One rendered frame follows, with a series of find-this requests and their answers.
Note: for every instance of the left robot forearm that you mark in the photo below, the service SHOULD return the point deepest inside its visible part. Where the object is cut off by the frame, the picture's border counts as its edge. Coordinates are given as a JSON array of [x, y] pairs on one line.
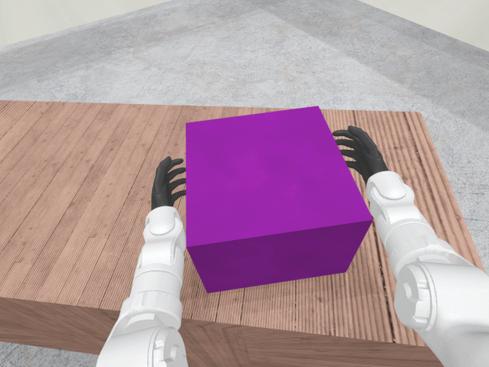
[[155, 294]]

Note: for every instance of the robot right hand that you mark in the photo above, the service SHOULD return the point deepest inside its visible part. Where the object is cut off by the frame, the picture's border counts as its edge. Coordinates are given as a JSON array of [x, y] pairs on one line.
[[369, 160]]

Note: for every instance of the pedestal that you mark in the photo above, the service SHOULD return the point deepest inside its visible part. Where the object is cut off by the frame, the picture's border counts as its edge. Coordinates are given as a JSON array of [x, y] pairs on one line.
[[76, 180]]

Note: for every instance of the carton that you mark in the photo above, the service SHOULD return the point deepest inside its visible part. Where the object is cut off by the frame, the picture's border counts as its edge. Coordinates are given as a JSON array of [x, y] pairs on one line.
[[269, 199]]

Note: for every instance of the right robot upper arm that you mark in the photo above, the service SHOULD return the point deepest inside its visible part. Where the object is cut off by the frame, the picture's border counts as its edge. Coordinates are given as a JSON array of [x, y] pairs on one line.
[[448, 306]]

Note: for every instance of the left robot upper arm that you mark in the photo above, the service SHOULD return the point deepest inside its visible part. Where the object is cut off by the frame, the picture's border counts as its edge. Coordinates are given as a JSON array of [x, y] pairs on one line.
[[157, 346]]

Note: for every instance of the robot left hand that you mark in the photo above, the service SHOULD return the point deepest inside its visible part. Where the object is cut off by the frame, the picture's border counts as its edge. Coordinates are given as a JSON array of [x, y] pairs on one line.
[[162, 188]]

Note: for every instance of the right robot forearm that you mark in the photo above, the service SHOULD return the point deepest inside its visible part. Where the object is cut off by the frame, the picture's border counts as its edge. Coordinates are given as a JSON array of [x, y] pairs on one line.
[[405, 233]]

